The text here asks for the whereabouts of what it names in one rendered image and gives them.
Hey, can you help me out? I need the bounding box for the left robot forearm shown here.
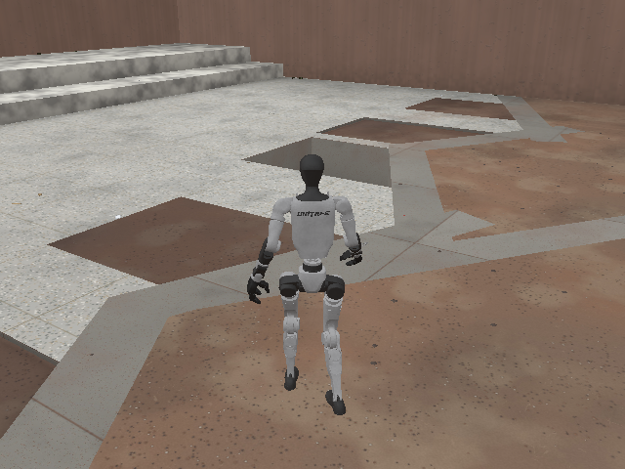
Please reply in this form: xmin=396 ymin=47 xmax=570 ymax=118
xmin=251 ymin=238 xmax=273 ymax=282

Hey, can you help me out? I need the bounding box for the left robot hand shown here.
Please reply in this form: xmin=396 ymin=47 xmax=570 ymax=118
xmin=247 ymin=277 xmax=270 ymax=304

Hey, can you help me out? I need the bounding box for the right robot upper arm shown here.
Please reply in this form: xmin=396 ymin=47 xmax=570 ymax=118
xmin=332 ymin=196 xmax=359 ymax=247

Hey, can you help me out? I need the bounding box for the left robot upper arm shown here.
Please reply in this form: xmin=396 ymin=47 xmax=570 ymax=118
xmin=265 ymin=197 xmax=292 ymax=253

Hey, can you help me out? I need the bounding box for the robot head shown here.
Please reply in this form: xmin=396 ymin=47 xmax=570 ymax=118
xmin=296 ymin=154 xmax=329 ymax=201

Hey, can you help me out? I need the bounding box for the right robot forearm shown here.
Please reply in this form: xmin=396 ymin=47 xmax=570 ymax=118
xmin=349 ymin=233 xmax=362 ymax=258

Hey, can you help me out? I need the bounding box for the right robot hand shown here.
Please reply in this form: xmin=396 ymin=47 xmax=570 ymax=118
xmin=340 ymin=250 xmax=362 ymax=266

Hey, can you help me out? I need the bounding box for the right robot foot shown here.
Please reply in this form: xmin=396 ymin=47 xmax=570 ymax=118
xmin=325 ymin=390 xmax=346 ymax=415

